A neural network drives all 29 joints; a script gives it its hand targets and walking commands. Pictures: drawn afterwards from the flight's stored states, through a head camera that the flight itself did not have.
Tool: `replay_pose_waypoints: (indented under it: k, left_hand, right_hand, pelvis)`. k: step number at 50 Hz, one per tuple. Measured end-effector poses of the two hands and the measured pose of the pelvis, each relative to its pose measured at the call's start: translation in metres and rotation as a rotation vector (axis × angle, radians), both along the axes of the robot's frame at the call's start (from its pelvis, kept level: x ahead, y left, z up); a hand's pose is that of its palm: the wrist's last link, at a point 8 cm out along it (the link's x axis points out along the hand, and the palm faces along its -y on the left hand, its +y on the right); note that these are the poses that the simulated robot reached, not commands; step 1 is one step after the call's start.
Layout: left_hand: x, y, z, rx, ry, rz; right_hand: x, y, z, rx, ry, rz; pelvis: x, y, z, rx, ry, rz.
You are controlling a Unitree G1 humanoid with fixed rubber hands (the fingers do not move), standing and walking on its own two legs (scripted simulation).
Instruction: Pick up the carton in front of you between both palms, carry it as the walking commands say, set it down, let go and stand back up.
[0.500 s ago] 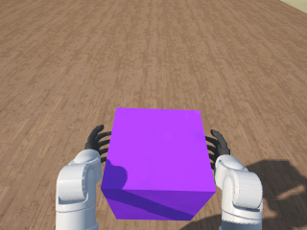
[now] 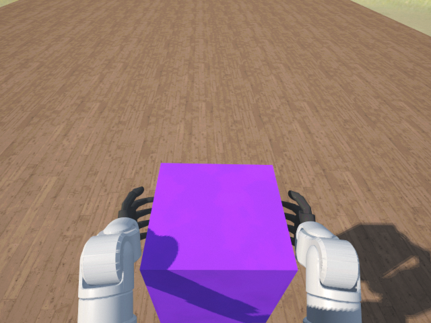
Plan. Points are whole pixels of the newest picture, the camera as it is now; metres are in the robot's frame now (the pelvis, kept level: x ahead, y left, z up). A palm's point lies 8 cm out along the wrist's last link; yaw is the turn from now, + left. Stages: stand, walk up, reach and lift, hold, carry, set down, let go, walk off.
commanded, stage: carry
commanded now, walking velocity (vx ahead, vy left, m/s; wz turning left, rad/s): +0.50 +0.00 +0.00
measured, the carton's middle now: (215, 246) +0.27 +0.00 +0.02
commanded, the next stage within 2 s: none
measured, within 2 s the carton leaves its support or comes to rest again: neither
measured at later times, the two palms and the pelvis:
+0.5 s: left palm (147, 123) +0.59 +0.18 +0.10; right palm (260, 124) +0.58 -0.12 +0.10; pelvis +0.32 +0.03 -0.01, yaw +0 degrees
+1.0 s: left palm (160, 89) +0.78 +0.17 +0.10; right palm (254, 93) +0.78 -0.13 +0.09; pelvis +0.51 +0.02 +0.01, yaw +1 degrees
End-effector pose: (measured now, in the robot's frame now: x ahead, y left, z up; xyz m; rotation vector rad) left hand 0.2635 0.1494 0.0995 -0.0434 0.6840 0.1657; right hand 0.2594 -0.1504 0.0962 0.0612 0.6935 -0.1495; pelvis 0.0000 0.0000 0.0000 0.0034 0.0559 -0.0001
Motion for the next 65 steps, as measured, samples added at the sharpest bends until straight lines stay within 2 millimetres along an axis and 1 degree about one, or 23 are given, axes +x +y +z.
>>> replay_pose_waypoints:
  k: [2, 4, 6, 9, 13, 17, 20, 22, 24, 25, 27, 30, 32, 35, 38, 40, 42, 45, 49, 52, 56, 60, 65]
  left_hand:
    - [0.028, -0.007, -0.010, 0.020, 0.015, 0.002]
    - [0.049, -0.011, -0.020, 0.027, 0.066, 0.011]
    - [0.064, -0.011, -0.025, 0.026, 0.111, 0.026]
    - [0.090, -0.009, -0.022, 0.027, 0.128, 0.045]
    - [0.135, -0.005, -0.010, 0.026, 0.093, 0.052]
    - [0.191, 0.000, 0.003, 0.021, 0.032, 0.036]
    - [0.239, 0.008, 0.008, 0.011, -0.015, 0.020]
    - [0.273, 0.016, 0.008, 0.000, -0.040, 0.010]
    - [0.308, 0.025, 0.002, -0.012, -0.063, 0.000]
    - [0.324, 0.029, -0.003, -0.021, -0.057, -0.002]
    - [0.350, 0.035, -0.011, -0.030, -0.011, -0.011]
    - [0.378, 0.037, -0.016, -0.050, 0.059, -0.013]
    - [0.395, 0.037, -0.015, -0.061, 0.073, -0.011]
    - [0.421, 0.036, -0.008, -0.057, 0.048, -0.017]
    - [0.444, 0.034, 0.002, -0.048, 0.007, -0.009]
    - [0.458, 0.031, 0.006, -0.037, -0.014, 0.000]
    - [0.472, 0.028, 0.008, -0.015, -0.018, 0.001]
    - [0.491, 0.024, 0.008, 0.012, 0.009, -0.006]
    - [0.512, 0.021, 0.003, 0.013, 0.028, -0.003]
    - [0.523, 0.021, -0.003, 0.007, 0.036, 0.003]
    - [0.530, 0.023, -0.013, 0.003, 0.045, 0.008]
    - [0.533, 0.026, -0.020, 0.006, 0.042, 0.012]
    - [0.533, 0.028, -0.027, 0.018, 0.028, 0.009]
  right_hand:
    - [0.031, -0.007, -0.014, 0.014, 0.014, 0.008]
    - [0.055, -0.011, -0.025, 0.014, 0.066, 0.024]
    - [0.075, -0.011, -0.029, 0.020, 0.110, 0.032]
    - [0.106, -0.009, -0.027, 0.016, 0.127, 0.056]
    - [0.153, -0.005, -0.015, 0.009, 0.090, 0.068]
    - [0.204, 0.000, -0.001, 0.003, 0.030, 0.053]
    - [0.247, 0.008, 0.007, -0.005, -0.016, 0.034]
    - [0.278, 0.016, 0.010, -0.013, -0.041, 0.023]
    - [0.310, 0.025, 0.007, -0.021, -0.063, 0.010]
    - [0.325, 0.029, 0.005, -0.033, -0.057, 0.009]
    - [0.349, 0.035, 0.000, -0.045, -0.012, 0.004]
    - [0.373, 0.038, -0.003, -0.046, 0.059, -0.012]
    - [0.388, 0.038, -0.001, -0.042, 0.073, -0.024]
    - [0.413, 0.037, 0.006, -0.039, 0.048, -0.028]
    - [0.439, 0.035, 0.013, -0.031, 0.007, -0.019]
    - [0.456, 0.032, 0.014, -0.022, -0.014, -0.007]
    - [0.472, 0.028, 0.011, -0.005, -0.019, 0.000]
    - [0.490, 0.024, 0.005, 0.015, 0.008, -0.001]
    - [0.512, 0.022, -0.001, 0.015, 0.027, 0.003]
    - [0.525, 0.022, -0.005, 0.007, 0.035, 0.012]
    - [0.536, 0.023, -0.011, -0.008, 0.044, 0.025]
    - [0.542, 0.026, -0.016, -0.021, 0.041, 0.039]
    - [0.543, 0.028, -0.024, -0.033, 0.026, 0.051]
  pelvis:
    - [0.027, -0.008, -0.008, -0.020, -0.001, 0.011]
    - [0.048, -0.014, -0.004, -0.015, 0.006, 0.024]
    - [0.067, -0.018, 0.004, -0.004, 0.010, 0.034]
    - [0.099, -0.021, 0.015, 0.008, 0.015, 0.035]
    - [0.146, -0.019, 0.023, 0.017, 0.021, 0.028]
    - [0.200, -0.010, 0.023, 0.013, 0.019, 0.023]
    - [0.245, 0.001, 0.016, 0.002, 0.012, 0.020]
    - [0.277, 0.011, 0.008, -0.006, 0.005, 0.013]
    - [0.309, 0.022, -0.004, -0.010, -0.007, 0.002]
    - [0.321, 0.025, -0.007, 0.004, -0.007, -0.002]
    - [0.340, 0.031, -0.005, 0.005, -0.002, -0.011]
    - [0.363, 0.037, 0.007, -0.011, 0.008, -0.024]
    - [0.378, 0.039, 0.014, -0.020, 0.012, -0.026]
    - [0.401, 0.039, 0.018, -0.023, 0.014, -0.021]
    - [0.425, 0.035, 0.018, -0.013, 0.008, -0.015]
    - [0.443, 0.031, 0.015, 0.002, -0.002, -0.011]
    - [0.462, 0.028, 0.011, 0.005, -0.010, -0.008]
    - [0.486, 0.025, 0.011, -0.011, -0.009, 0.002]
    - [0.508, 0.022, 0.009, -0.014, 0.002, 0.009]
    - [0.518, 0.019, 0.009, -0.013, 0.009, 0.014]
    - [0.526, 0.018, 0.009, -0.013, 0.014, 0.018]
    - [0.530, 0.018, 0.008, -0.014, 0.015, 0.020]
    - [0.530, 0.019, 0.006, -0.014, 0.012, 0.022]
